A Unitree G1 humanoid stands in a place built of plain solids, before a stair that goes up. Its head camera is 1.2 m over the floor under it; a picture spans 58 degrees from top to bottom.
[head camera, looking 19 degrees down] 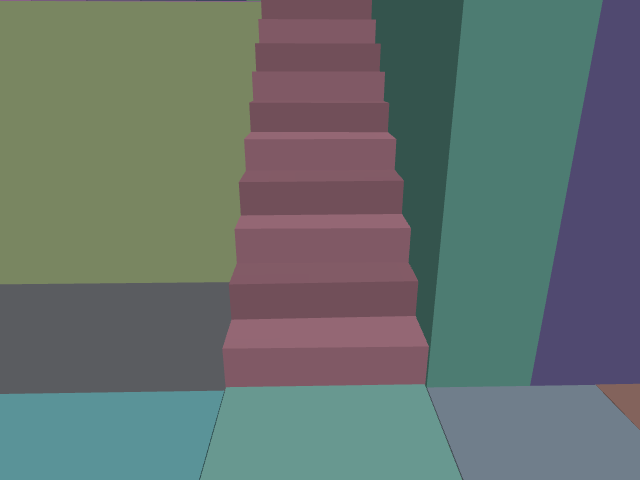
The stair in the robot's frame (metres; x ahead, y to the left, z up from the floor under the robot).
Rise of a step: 0.19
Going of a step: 0.25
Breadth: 0.96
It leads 1 degrees to the left of straight ahead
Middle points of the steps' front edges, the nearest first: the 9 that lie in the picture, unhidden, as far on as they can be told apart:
1.56 -0.07 0.19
1.80 -0.07 0.38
2.02 -0.06 0.57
2.23 -0.06 0.75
2.50 -0.05 0.94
2.79 -0.05 1.13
3.00 -0.04 1.32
3.24 -0.04 1.51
3.52 -0.03 1.70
